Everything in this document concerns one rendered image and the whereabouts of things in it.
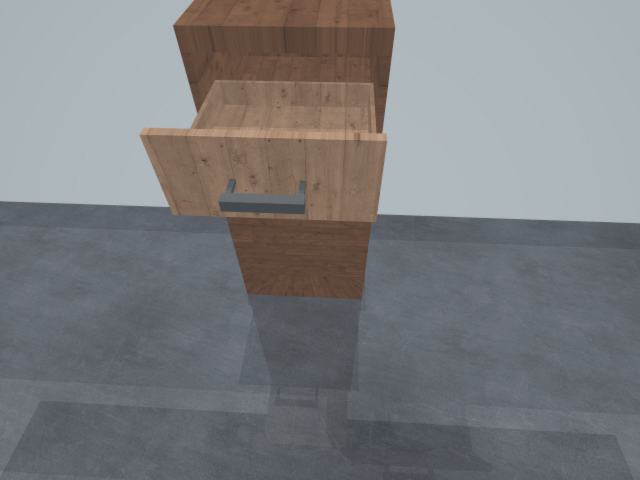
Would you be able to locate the drawer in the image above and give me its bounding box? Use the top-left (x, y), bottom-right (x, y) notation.
top-left (139, 80), bottom-right (387, 222)

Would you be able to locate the handle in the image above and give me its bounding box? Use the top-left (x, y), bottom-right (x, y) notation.
top-left (218, 179), bottom-right (306, 214)

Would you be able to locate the cabinet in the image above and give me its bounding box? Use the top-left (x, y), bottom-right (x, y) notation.
top-left (173, 0), bottom-right (395, 299)

